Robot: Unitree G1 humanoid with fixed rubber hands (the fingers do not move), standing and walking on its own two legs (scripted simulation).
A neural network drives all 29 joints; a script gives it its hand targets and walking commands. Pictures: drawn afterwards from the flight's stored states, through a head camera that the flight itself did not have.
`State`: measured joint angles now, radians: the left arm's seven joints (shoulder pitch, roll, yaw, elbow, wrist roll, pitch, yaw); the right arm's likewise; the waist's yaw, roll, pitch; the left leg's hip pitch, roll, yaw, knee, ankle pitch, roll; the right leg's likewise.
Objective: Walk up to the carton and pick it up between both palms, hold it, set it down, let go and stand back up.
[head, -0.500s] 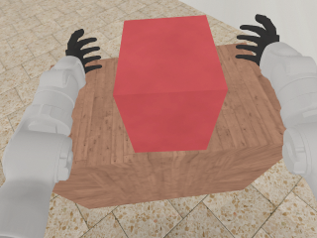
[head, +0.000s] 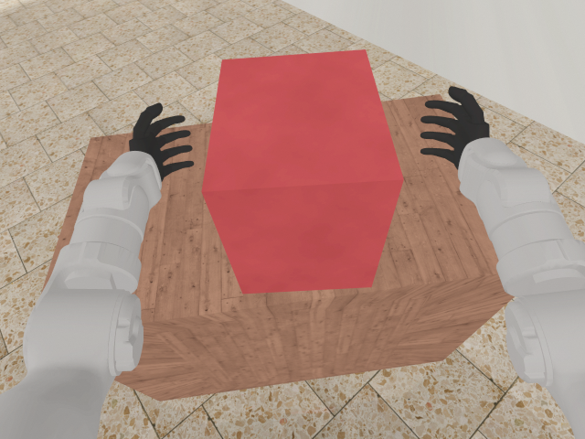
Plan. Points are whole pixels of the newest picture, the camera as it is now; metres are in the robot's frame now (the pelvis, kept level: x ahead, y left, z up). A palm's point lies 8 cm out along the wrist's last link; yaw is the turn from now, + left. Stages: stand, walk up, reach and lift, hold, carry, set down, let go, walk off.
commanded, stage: set down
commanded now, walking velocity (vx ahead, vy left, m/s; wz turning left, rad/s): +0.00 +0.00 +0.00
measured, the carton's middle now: (300, 179) +0.55 +0.01 +0.01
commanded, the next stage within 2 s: let go in 1.74 s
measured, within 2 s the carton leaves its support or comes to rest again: neither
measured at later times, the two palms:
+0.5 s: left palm (144, 239) +0.40 +0.23 +0.06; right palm (464, 225) +0.40 -0.21 +0.06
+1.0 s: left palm (150, 304) +0.33 +0.23 +0.00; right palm (467, 293) +0.33 -0.21 +0.00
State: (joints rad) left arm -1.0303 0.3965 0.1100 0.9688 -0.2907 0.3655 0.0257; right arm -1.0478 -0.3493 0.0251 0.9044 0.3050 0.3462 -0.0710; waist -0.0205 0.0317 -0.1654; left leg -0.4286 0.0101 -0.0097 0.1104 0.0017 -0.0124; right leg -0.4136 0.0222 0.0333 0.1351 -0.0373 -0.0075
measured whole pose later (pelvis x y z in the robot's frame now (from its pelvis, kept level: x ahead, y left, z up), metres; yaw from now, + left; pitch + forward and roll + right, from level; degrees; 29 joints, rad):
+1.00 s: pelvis +0.00 +0.02 +0.00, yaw +0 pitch +11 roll -1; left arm -0.36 0.24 -0.05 0.86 -0.26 -0.22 0.03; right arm -0.35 -0.31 0.06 0.83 0.35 -0.19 0.05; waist 0.00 0.02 -0.13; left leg -0.40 -0.01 -0.02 0.33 -0.14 0.01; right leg -0.34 0.01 0.03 0.28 -0.14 0.02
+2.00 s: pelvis +0.03 +0.01 -0.01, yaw +0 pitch +6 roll +1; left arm 0.34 0.23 -0.02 0.48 -0.01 -0.03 0.04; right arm 0.22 -0.16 0.03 0.86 0.06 -0.40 0.00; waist 0.00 -0.05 -0.01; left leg -0.28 -0.03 -0.02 0.43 -0.25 0.01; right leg -0.27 0.00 0.05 0.46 -0.29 0.00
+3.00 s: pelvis +0.01 +0.00 -0.01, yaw +5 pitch +0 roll -1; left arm 0.44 0.24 0.05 0.80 0.03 0.00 0.01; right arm 0.37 -0.22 -0.04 0.98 -0.04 0.00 0.01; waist 0.02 -0.01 -0.05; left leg -0.24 -0.02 -0.09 0.50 -0.26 -0.01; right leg -0.16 0.00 -0.04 0.46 -0.29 -0.01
